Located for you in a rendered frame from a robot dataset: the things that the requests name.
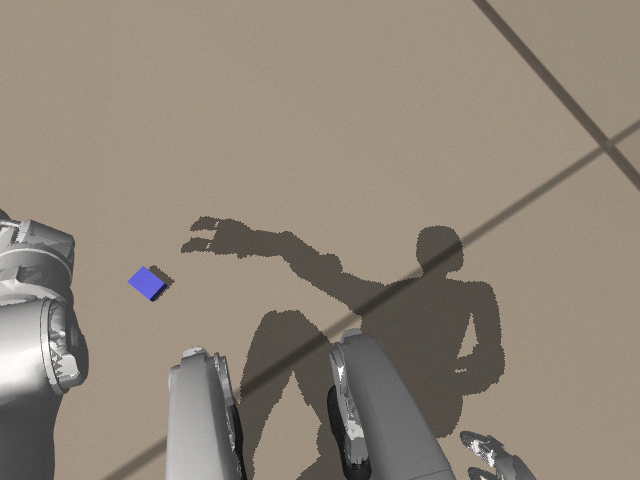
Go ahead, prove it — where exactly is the left robot arm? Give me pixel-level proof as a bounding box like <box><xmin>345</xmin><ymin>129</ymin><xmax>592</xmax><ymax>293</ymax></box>
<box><xmin>0</xmin><ymin>219</ymin><xmax>89</xmax><ymax>480</ymax></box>

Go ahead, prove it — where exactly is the small box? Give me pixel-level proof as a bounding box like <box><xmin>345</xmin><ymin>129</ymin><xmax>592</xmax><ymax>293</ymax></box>
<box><xmin>128</xmin><ymin>266</ymin><xmax>168</xmax><ymax>302</ymax></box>

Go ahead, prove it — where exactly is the right robot foot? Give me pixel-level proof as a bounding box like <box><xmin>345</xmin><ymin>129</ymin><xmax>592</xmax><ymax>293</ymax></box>
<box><xmin>327</xmin><ymin>385</ymin><xmax>372</xmax><ymax>480</ymax></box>

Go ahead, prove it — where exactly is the right robot hand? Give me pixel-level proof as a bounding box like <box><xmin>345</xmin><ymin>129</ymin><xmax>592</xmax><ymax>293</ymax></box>
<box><xmin>460</xmin><ymin>431</ymin><xmax>537</xmax><ymax>480</ymax></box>

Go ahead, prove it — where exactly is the left robot foot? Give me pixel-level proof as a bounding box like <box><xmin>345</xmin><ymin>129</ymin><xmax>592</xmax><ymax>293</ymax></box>
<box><xmin>231</xmin><ymin>403</ymin><xmax>247</xmax><ymax>480</ymax></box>

